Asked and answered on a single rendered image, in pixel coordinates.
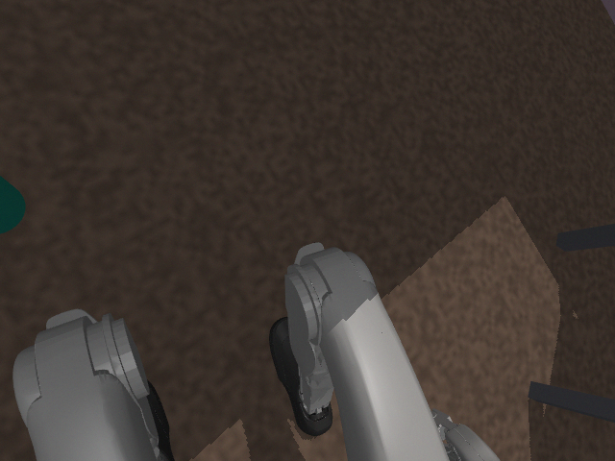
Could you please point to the left robot foot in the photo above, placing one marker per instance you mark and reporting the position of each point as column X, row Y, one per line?
column 161, row 423

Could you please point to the right robot foot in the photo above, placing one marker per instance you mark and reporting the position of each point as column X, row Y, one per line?
column 287, row 371

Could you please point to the right robot hand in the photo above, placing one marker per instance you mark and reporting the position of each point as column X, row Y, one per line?
column 463, row 444

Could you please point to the can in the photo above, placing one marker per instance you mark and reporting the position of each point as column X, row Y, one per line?
column 12, row 206

